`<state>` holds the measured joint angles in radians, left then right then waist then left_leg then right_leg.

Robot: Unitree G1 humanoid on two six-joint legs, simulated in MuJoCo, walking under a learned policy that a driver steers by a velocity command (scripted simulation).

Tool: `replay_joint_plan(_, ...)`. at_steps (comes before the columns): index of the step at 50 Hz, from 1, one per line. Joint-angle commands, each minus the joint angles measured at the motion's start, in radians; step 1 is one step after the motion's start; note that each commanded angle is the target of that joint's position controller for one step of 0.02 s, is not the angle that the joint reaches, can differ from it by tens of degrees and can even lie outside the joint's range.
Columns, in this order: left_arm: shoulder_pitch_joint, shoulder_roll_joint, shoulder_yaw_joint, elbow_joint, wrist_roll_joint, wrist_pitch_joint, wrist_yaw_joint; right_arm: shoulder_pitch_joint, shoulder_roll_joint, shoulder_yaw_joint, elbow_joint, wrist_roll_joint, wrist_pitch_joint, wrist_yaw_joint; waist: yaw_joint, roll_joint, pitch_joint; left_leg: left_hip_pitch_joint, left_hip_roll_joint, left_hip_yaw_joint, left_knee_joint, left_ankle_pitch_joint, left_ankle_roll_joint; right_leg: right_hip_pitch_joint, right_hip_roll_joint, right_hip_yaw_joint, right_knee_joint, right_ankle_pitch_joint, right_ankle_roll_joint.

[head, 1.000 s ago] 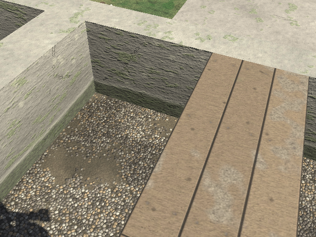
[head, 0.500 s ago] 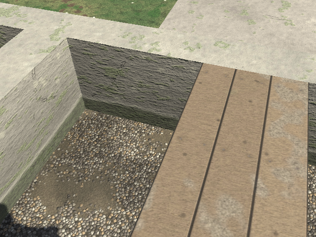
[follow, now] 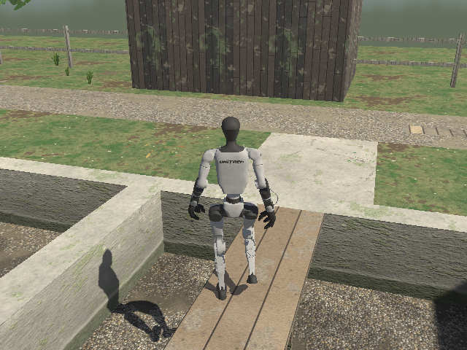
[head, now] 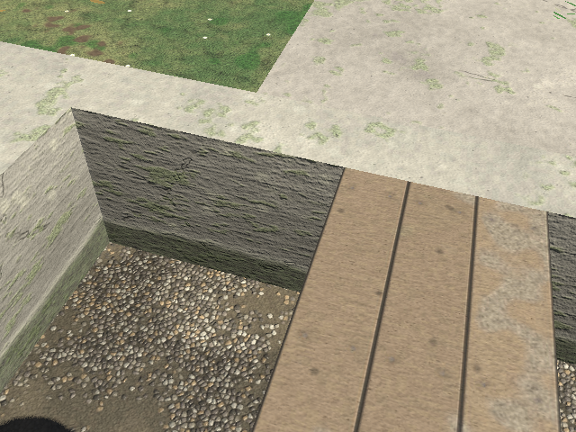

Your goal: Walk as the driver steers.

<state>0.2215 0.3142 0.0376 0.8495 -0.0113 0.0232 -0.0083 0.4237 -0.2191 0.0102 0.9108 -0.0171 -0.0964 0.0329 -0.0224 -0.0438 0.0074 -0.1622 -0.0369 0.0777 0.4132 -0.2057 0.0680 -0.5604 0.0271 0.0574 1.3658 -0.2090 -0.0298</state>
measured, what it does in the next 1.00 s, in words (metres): walks ahead: right foot, then left foot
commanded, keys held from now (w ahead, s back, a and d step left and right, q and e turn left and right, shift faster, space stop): w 1.00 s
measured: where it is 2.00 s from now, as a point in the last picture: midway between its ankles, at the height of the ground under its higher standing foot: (411, 312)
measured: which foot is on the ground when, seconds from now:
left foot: down 0.00-0.38, up 0.40-0.88, down 0.90-1.00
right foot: up 0.00-0.34, down 0.36-0.90, up 0.92-1.00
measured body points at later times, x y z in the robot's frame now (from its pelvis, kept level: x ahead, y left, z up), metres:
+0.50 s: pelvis +0.24 -0.13 -0.01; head +0.24 -0.14 +0.44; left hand +0.29 +0.15 -0.14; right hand +0.26 -0.38 -0.16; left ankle +0.15 +0.03 -0.65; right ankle +0.27 -0.18 -0.74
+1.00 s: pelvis +0.48 -0.17 -0.02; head +0.47 -0.18 +0.43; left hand +0.51 +0.09 -0.15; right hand +0.53 -0.42 -0.16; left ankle +0.52 -0.10 -0.74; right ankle +0.36 -0.24 -0.62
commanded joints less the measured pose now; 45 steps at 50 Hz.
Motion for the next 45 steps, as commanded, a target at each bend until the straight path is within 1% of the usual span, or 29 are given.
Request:
replay_joint_plan(1,0.063,0.036,0.013,-0.015,0.006,0.037,-0.006,0.033,-0.092,-0.014,-0.018,0.008,-0.039,-0.005,0.057,0.109,0.071,-0.049,0.271,-0.243,-0.260,0.254,0.135,-0.090,-0.010,0.019,0.018,0.133,0.013)
replay_joint_plan(6,-0.089,0.023,0.009,-0.048,0.036,0.033,-0.019,0.104,-0.076,-0.004,0.032,0.014,-0.031,-0.019,0.035,0.141,0.116,0.016,0.246,-0.145,-0.267,0.237,0.105,-0.173,-0.047,-0.040,-0.181,0.304,0.023)
replay_joint_plan(9,-0.213,0.012,-0.004,-0.088,0.029,0.020,-0.025,0.109,-0.091,-0.008,0.038,0.004,-0.023,-0.023,-0.002,0.174,0.136,0.037,0.253,-0.128,-0.275,0.217,0.102,-0.111,-0.068,-0.104,-0.407,0.274,0.015)
replay_joint_plan(11,-0.266,0.024,-0.006,-0.122,0.025,0.014,-0.024,0.126,-0.131,-0.023,0.049,-0.011,-0.011,-0.027,-0.017,0.204,0.153,0.109,0.292,-0.150,-0.293,0.190,0.103,-0.097,-0.081,-0.111,-0.507,0.172,-0.008)
replay_joint_plan(12,-0.262,0.028,-0.010,-0.131,0.024,0.010,-0.032,0.102,-0.114,-0.019,0.045,-0.028,-0.001,-0.018,-0.010,0.212,0.168,0.106,0.291,-0.144,-0.293,0.153,0.098,-0.056,-0.078,-0.111,-0.586,0.106,-0.016)
replay_joint_plan(13,-0.253,0.030,-0.011,-0.135,0.027,0.009,-0.035,0.103,-0.126,-0.026,0.052,-0.028,0.008,-0.017,-0.009,0.232,0.167,0.120,0.302,-0.141,-0.291,0.149,0.100,-0.018,-0.066,-0.130,-0.634,0.050,-0.027)
replay_joint_plan(15,-0.182,0.038,-0.011,-0.141,0.031,-0.004,-0.028,0.103,-0.156,-0.044,0.061,-0.010,0.029,-0.026,0.025,0.236,0.169,0.126,0.320,-0.126,-0.228,0.165,0.087,0.094,-0.058,-0.137,-0.758,-0.036,-0.054)
replay_joint_plan(16,-0.091,0.054,-0.003,-0.121,0.031,-0.011,-0.026,0.105,-0.166,-0.050,0.071,-0.014,0.042,-0.027,0.065,0.205,0.129,0.131,0.313,-0.104,-0.105,0.237,0.079,0.202,-0.041,-0.131,-0.830,-0.051,-0.072)
replay_joint_plan(17,0.055,0.076,0.011,-0.070,0.038,-0.020,-0.021,0.112,-0.174,-0.055,0.071,-0.010,0.046,-0.021,0.109,0.147,0.037,0.131,0.273,-0.076,0.085,0.360,0.064,0.353,0.015,-0.161,-0.858,-0.058,-0.079)
replay_joint_plan(18,0.235,0.120,0.031,-0.019,0.046,-0.033,-0.006,0.101,-0.156,-0.049,0.052,-0.001,0.042,-0.017,0.169,0.079,-0.094,-0.005,0.233,-0.055,0.327,0.320,0.034,0.609,-0.039,-0.085,-0.813,-0.071,-0.092)
replay_joint_plan(19,0.326,0.217,0.051,-0.007,0.049,-0.036,0.007,0.139,-0.051,-0.026,0.007,0.024,0.038,-0.005,0.151,-0.171,-0.206,-0.299,0.069,0.000,0.671,-0.175,-0.028,0.818,-0.302,0.339,-0.971,-0.308,-0.166)
replay_joint_plan(20,0.354,0.250,0.065,0.027,0.011,-0.029,0.005,0.100,-0.074,-0.036,-0.013,0.012,0.039,0.003,0.153,-0.234,-0.213,-0.463,-0.020,-0.102,0.868,-0.322,-0.052,0.764,-0.375,0.689,-1.186,-0.385,-0.204)
replay_joint_plan(21,0.265,0.191,0.054,0.017,0.016,-0.032,0.007,0.048,-0.091,-0.035,-0.028,-0.006,0.040,0.003,0.092,-0.126,-0.064,-0.544,0.060,-0.141,0.914,-0.257,-0.038,0.657,-0.381,0.589,-1.188,-0.479,-0.172)
replay_joint_plan(22,0.188,0.116,0.040,-0.006,0.022,-0.044,0.004,-0.016,-0.084,-0.030,-0.026,-0.017,0.034,0.007,0.080,-0.043,0.028,-0.519,0.098,-0.131,0.923,-0.187,-0.033,0.507,-0.343,0.461,-1.165,-0.370,-0.150)
replay_joint_plan(23,0.120,0.072,0.028,-0.020,0.023,-0.060,0.003,-0.030,-0.070,-0.028,-0.019,-0.022,0.035,0.008,0.039,-0.005,0.057,-0.443,0.136,-0.140,0.852,-0.119,-0.034,0.389,-0.293,0.344,-1.182,-0.214,-0.112)
replay_joint_plan(24,0.092,0.024,0.012,-0.004,0.003,-0.076,-0.002,0.010,-0.079,-0.034,0.001,-0.026,0.055,0.001,0.000,-0.022,0.043,-0.342,0.155,-0.140,0.817,-0.099,-0.048,0.334,-0.234,0.254,-1.183,-0.048,-0.071)
replay_joint_plan(25,0.100,0.025,0.009,0.006,0.000,-0.088,0.000,0.044,-0.068,-0.033,0.014,-0.027,0.069,0.002,-0.017,-0.052,0.021,-0.290,0.151,-0.130,0.814,-0.080,-0.062,0.314,-0.226,0.201,-1.174,0.109,-0.058)
replay_joint_plan(27,0.149,0.038,0.009,0.028,0.005,-0.101,0.003,0.038,-0.085,-0.036,0.020,-0.024,0.084,0.003,-0.015,-0.026,0.015,-0.292,0.139,-0.111,0.815,-0.051,-0.072,0.345,-0.205,0.126,-1.154,0.320,-0.053)
replay_joint_plan(29,0.198,0.052,0.007,0.043,0.013,-0.100,0.010,-0.023,-0.091,-0.036,0.011,-0.018,0.092,0.005,-0.001,-0.010,0.039,-0.360,0.127,-0.091,0.788,0.000,-0.071,0.388,-0.193,0.090,-1.149,0.401,-0.055)
replay_joint_plan(32,0.270,0.050,-0.002,0.061,0.015,-0.096,0.018,-0.126,-0.100,-0.030,-0.013,-0.017,0.098,0.003,0.030,-0.008,0.074,-0.441,0.108,-0.063,0.728,0.064,-0.065,0.443,-0.186,0.067,-1.146,0.455,-0.060)
replay_joint_plan(34,0.296,0.046,-0.009,0.065,0.013,-0.094,0.022,-0.200,-0.099,-0.022,-0.034,-0.013,0.098,0.000,0.044,-0.001,0.111,-0.462,0.091,-0.048,0.644,0.078,-0.061,0.458,-0.182,0.054,-1.146,0.509,-0.061)
replay_joint_plan(35,0.297,0.060,-0.006,0.055,0.026,-0.091,0.030,-0.250,-0.081,-0.013,-0.054,-0.022,0.091,0.006,0.051,0.013,0.127,-0.469,0.072,-0.034,0.581,0.100,-0.054,0.450,-0.185,0.047,-1.145,0.506,-0.070)
replay_joint_plan(38,0.335,0.066,-0.006,0.063,0.026,-0.087,0.046,-0.336,-0.061,0.010,-0.089,-0.020,0.075,0.006,0.081,-0.001,0.135,-0.461,0.035,0.010,0.422,0.069,-0.037,0.513,-0.188,0.031,-1.116,0.636,-0.094)
replay_joint_plan(40,0.356,0.069,-0.004,0.075,0.030,-0.084,0.052,-0.353,-0.059,0.021,-0.105,-0.015,0.063,0.003,0.093,-0.015,0.121,-0.439,0.008,0.043,0.348,0.010,-0.016,0.565,-0.198,0.025,-1.081,0.769,-0.113)
replay_joint_plan(41,0.360,0.062,-0.005,0.084,0.031,-0.079,0.052,-0.325,-0.059,0.021,-0.098,-0.014,0.059,0.004,0.087,-0.023,0.104,-0.410,-0.009,0.053,0.319,-0.039,-0.001,0.592,-0.199,0.018,-1.033,0.851,-0.123)
replay_joint_plan(42,0.321,0.068,-0.002,0.083,0.042,-0.079,0.045,-0.265,-0.054,0.024,-0.102,0.007,0.052,0.003,0.057,-0.013,0.075,-0.271,-0.052,0.071,0.225,-0.048,0.020,0.541,-0.177,0.000,-0.992,0.940,-0.122)
replay_joint_plan(43,0.305,0.090,0.005,0.089,0.040,-0.078,0.040,-0.141,-0.069,0.013,-0.069,0.011,0.047,-0.002,0.002,-0.025,0.013,-0.123,-0.079,0.076,0.175,-0.041,0.051,0.527,-0.168,-0.010,-0.867,1.073,-0.119)
replay_joint_plan(44,0.262,0.103,0.006,0.095,0.021,-0.077,0.040,0.047,-0.090,-0.004,-0.024,0.016,0.048,-0.011,-0.105,-0.039,-0.060,0.075,-0.051,0.035,0.059,0.028,0.090,0.467,-0.163,-0.031,-0.679,1.065,-0.104)
replay_joint_plan(45,0.181,0.089,-0.002,0.079,-0.001,-0.083,0.036,0.269,-0.156,-0.034,0.027,0.007,0.047,-0.024,-0.235,-0.009,-0.167,0.377,0.111,-0.149,-0.013,0.057,0.165,0.255,-0.113,-0.061,-0.364,0.698,-0.064)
